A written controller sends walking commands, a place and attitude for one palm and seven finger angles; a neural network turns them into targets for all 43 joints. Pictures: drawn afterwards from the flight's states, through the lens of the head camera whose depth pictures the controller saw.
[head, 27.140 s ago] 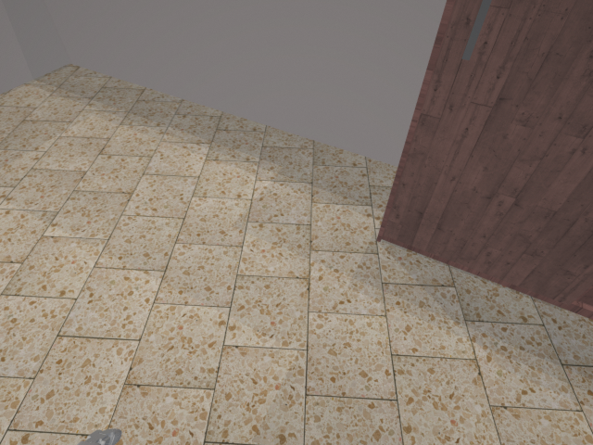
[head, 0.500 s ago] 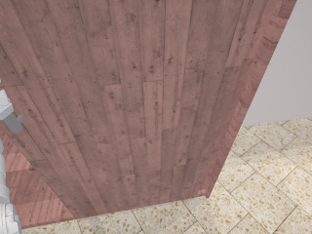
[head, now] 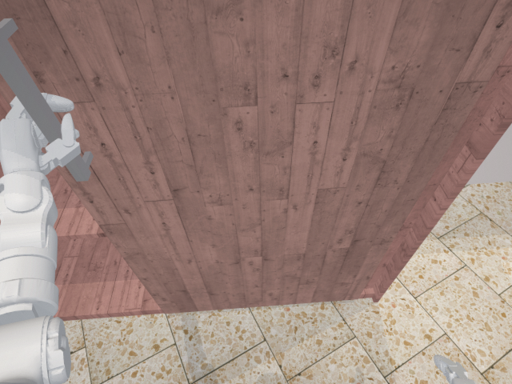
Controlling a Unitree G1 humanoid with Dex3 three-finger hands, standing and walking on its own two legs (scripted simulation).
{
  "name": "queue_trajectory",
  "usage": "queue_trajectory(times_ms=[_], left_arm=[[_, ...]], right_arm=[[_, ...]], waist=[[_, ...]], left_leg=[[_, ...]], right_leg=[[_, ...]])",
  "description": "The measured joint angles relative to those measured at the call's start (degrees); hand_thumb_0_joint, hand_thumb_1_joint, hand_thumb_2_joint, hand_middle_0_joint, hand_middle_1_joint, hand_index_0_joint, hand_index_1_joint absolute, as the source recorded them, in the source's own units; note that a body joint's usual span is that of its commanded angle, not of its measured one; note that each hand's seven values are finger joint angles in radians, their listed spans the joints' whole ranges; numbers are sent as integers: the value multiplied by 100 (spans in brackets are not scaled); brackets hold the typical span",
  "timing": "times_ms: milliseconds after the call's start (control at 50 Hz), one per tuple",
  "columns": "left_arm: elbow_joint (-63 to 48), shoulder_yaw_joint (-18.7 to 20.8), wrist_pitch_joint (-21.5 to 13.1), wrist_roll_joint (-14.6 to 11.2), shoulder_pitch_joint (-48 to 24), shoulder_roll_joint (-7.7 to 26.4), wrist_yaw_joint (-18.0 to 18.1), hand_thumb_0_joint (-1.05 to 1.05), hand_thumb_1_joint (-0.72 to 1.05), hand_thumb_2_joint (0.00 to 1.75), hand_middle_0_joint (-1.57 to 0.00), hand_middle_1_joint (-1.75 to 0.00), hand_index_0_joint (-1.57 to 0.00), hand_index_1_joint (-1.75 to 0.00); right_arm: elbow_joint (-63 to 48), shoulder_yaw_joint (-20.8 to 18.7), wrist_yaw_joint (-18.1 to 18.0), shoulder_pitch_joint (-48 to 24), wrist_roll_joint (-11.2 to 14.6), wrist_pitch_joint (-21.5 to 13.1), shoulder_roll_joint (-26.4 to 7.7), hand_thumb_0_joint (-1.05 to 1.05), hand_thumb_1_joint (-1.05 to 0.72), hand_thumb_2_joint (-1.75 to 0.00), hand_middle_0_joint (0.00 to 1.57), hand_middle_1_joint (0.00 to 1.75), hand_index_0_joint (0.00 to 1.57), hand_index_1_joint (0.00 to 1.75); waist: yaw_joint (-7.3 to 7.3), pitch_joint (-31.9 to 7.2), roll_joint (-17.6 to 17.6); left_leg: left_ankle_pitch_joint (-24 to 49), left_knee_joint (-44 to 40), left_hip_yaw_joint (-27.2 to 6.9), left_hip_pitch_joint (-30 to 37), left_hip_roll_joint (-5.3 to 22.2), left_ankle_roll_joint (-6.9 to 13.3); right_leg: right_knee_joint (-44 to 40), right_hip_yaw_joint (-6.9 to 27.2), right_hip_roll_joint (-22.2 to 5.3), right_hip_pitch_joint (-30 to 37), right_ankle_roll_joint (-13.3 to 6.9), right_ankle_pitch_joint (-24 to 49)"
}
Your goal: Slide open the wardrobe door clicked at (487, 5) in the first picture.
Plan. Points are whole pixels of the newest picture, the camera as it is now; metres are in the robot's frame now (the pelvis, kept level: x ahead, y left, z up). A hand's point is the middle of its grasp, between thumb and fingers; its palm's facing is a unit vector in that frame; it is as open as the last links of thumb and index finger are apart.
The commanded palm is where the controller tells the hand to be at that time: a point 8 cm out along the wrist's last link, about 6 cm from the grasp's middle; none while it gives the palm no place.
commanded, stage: stop walking and hold the door there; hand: left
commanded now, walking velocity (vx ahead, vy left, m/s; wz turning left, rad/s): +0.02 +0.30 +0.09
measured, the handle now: (50, 111) +0.44 +0.30 +0.22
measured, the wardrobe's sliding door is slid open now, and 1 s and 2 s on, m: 0.64 0.64 0.64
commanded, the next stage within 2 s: loosen the grip on the handle in 1.44 s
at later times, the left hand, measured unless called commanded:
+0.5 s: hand (67, 149) +0.40 +0.28 +0.18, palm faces +0.23 -0.95 -0.20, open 5.5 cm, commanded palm +0.37 +0.32 +0.17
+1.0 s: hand (67, 154) +0.39 +0.28 +0.18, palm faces +0.09 -0.99 -0.11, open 5.9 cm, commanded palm +0.37 +0.31 +0.17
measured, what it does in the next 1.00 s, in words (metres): steps to the left: right foot, then left foot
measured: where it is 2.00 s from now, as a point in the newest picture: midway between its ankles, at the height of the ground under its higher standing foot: outside the picture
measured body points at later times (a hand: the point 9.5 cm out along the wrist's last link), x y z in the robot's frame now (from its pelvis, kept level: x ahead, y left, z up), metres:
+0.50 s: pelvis -0.03 +0.10 +0.01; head +0.06 +0.09 +0.45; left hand +0.38 +0.33 +0.19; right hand +0.11 -0.14 -0.12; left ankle +0.03 +0.29 -0.69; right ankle -0.06 -0.04 -0.73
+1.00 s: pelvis -0.02 +0.14 +0.00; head +0.05 +0.15 +0.44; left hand +0.38 +0.33 +0.18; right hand +0.17 -0.06 -0.11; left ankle -0.04 +0.26 -0.73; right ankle -0.01 +0.04 -0.73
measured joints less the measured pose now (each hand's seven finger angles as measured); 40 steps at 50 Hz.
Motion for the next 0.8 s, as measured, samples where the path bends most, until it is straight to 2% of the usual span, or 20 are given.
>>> queue_trajectory(times_ms=[20, 60, 100, 140, 200, 240, 260, 300, 340, 380, 420, 480, 520, 540, 560, 600, 620, 680, 760, 800], left_arm=[[-202, -89, 15, -18, -27, -46, 53, -25, 68, 83, -46, -142, -43, -139], [-490, -228, 74, -91, -124, -135, 119, -24, 69, 81, -45, -143, -41, -139], [-732, -332, 214, -171, -242, -230, 184, -22, 71, 80, -45, -143, -37, -139], [-887, -425, 364, -245, -393, -330, 244, -20, 73, 80, -45, -143, -33, -140], [-991, -496, 542, -296, -579, -418, 267, -17, 75, 80, -46, -142, -28, -140], [-995, -533, 615, -310, -694, -432, 251, -17, 76, 80, -46, -141, -25, -140], [-995, -542, 625, -296, -747, -427, 238, -17, 76, 79, -46, -141, -25, -140], [-1025, -494, 482, -306, -734, -489, 231, -17, 75, 79, -46, -141, -25, -140], [-1094, -565, 413, -346, -705, -662, 238, -16, 75, 79, -46, -140, -27, -140], [-1242, -649, 371, -348, -642, -834, 200, -15, 74, 80, -46, -140, -30, -140], [-1384, -751, 263, -287, -570, -946, 110, -15, 72, 80, -46, -140, -32, -140], [-1755, -981, 243, -196, -445, -1162, 112, -15, 70, 80, -46, -140, -37, -140], [-2041, -1163, 274, -143, -324, -1383, 198, -16, 68, 76, -46, -140, -39, -140], [-2177, -1251, 303, -143, -254, -1501, 234, -16, 67, 75, -45, -140, -40, -140], [-2303, -1370, 376, -143, -227, -1577, 296, -16, 67, 74, -44, -140, -39, -137], [-2363, -1588, 460, -134, -394, -1566, 330, -15, 68, 74, -41, -140, -35, -132], [-2345, -1675, 469, -157, -466, -1607, 325, -14, 70, 75, -39, -139, -32, -130], [-2457, -1758, 553, -273, -489, -1697, 265, -10, 74, 78, -38, -139, -26, -129], [-2520, -1785, 641, -387, -561, -1728, 265, -8, 78, 81, -41, -139, -21, -132], [-2495, -1712, 618, -386, -545, -1723, 261, -9, 78, 81, -42, -139, -19, -134]], right_arm=[[-32, -17, -10, -94, 8, 5, 69, 1, -91, -90, 20, 30, 20, 30], [-151, 7, 36, -237, 9, -50, 232, 1, -91, -90, 20, 30, 20, 30], [-260, 97, 111, -348, 31, -159, 410, 1, -91, -90, 20, 30, 20, 30], [-311, 196, 189, -437, 72, -248, 585, 1, -91, -90, 20, 30, 20, 30], [-330, 353, 277, -549, 87, -301, 781, 1, -91, -90, 21, 30, 20, 30], [-357, 442, 327, -578, 69, -316, 857, 1, -91, -90, 21, 30, 20, 30], [-374, 483, 357, -586, 51, -310, 875, 1, -91, -90, 21, 30, 20, 30], [-264, 506, 391, -739, -34, -248, 812, 1, -91, -90, 21, 30, 20, 30], [-159, 472, 401, -704, -78, -247, 730, 1, -91, -90, 21, 30, 20, 30], [-67, 470, 389, -597, -108, -278, 676, 1, -91, -90, 21, 30, 20, 30], [-26, 461, 355, -487, -124, -261, 640, 1, -91, -90, 21, 30, 20, 30], [-40, 378, 259, -343, -143, -223, 553, 1, -91, -90, 21, 30, 20, 30], [-64, 295, 188, -275, -161, -210, 438, 1, -91, -90, 21, 30, 20, 30], [-120, 242, 166, -231, -160, -211, 337, 1, -91, -90, 21, 30, 20, 30], [-151, 160, 143, -230, -151, -227, 282, 1, -91, -90, 21, 30, 20, 30], [-86, 33, 120, -446, -111, -216, 537, 1, -91, -90, 20, 30, 20, 30], [-83, 44, 149, -507, -92, -234, 670, 1, -91, -90, 20, 30, 20, 30], [-198, 215, 280, -656, -105, -312, 957, 1, -91, -90, 20, 30, 20, 30], [-417, 388, 439, -780, -109, -418, 1145, 1, -91, -90, 20, 30, 20, 30], [-413, 474, 462, -889, -97, -392, 1142, 1, -91, -90, 21, 30, 20, 30]], waist=[[43, 105, -46], [175, 317, -13], [261, 499, 80], [324, 622, 138], [369, 717, 148], [390, 728, 117], [385, 708, 85], [281, 880, 223], [261, 978, 231], [232, 995, 98], [181, 988, -99], [179, 965, -340], [184, 870, -348], [215, 761, -216], [227, 652, -82], [262, 817, -287], [306, 860, -362], [360, 877, -326], [538, 953, -58], [501, 1020, 196]], left_leg=[[-27, 92, 47, -70, -60, 68], [-61, 157, 111, -158, -45, 202], [33, 76, 123, -210, 3, 293], [148, 6, 125, -275, 3, 347], [232, -3, 172, -388, -109, 407], [211, 120, 234, -523, -238, 442], [76, 335, 290, -670, -287, 427], [-720, 1582, -1, -1088, -369, 151], [-945, 2804, -243, -1440, -447, -55], [-900, 3342, -302, -1623, -348, -145], [-889, 3099, -283, -1595, -150, -127], [-710, 1635, -138, -1093, 117, -35], [-90, 527, 48, -573, 234, -21], [382, 133, 64, -311, 366, 33], [537, 50, -1, -212, 499, -40], [3, 524, 28, -280, 441, -232], [-135, 565, 24, -271, 429, -262], [-99, 443, -51, -305, 520, -308], [-107, 541, -67, -404, 678, -355], [-194, 724, -176, -462, 788, -333]], right_leg=[[288, 97, -20, -157, -49, -123], [1002, 185, 188, -488, -157, -901], [1633, 52, 445, -748, -206, -1271], [1961, -129, 643, -874, -219, -1210], [1608, -388, 776, -693, -229, -981], [638, -525, 771, -271, -299, -611], [168, -514, 723, -95, -466, -358], [306, -547, 674, -121, -714, -326], [217, -534, 515, -7, -703, -302], [-1, -527, 294, 132, -572, -207], [-209, -538, 60, 256, -443, -111], [-323, -503, -238, 360, -247, -65], [-104, -478, -351, 316, -122, -185], [186, -450, -297, 187, -123, -305], [673, -327, -174, -16, -179, -546], [1665, 221, 70, -311, -306, -1075], [1871, 325, 231, -413, -345, -1154], [1617, 143, 639, -590, -393, -1004], [510, -104, 963, -388, -465, -328], [274, -210, 1098, -254, -683, 62]])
